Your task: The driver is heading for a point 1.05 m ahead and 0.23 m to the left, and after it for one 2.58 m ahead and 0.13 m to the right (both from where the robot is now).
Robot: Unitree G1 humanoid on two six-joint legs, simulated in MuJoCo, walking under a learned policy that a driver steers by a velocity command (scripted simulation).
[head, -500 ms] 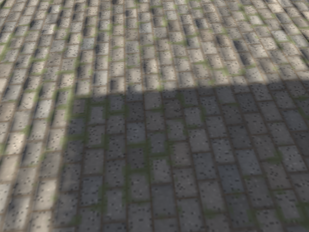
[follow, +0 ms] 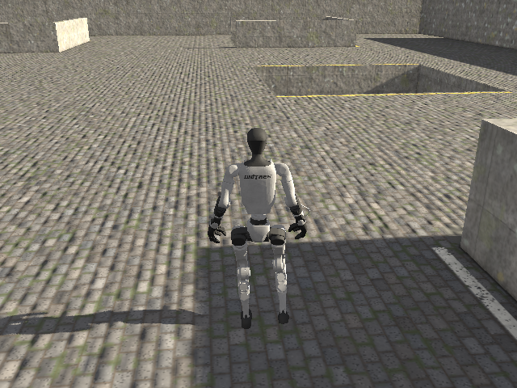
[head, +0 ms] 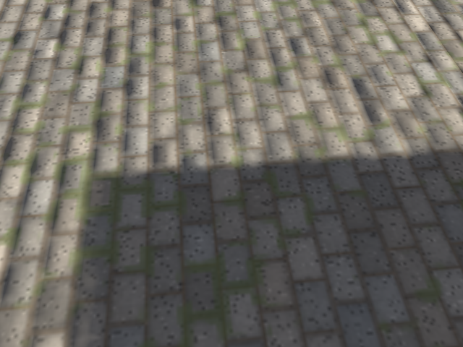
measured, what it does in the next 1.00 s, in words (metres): walks ahead: right foot, then left foot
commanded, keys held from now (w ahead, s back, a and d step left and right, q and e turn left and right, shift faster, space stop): w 0.48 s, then w+q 0.52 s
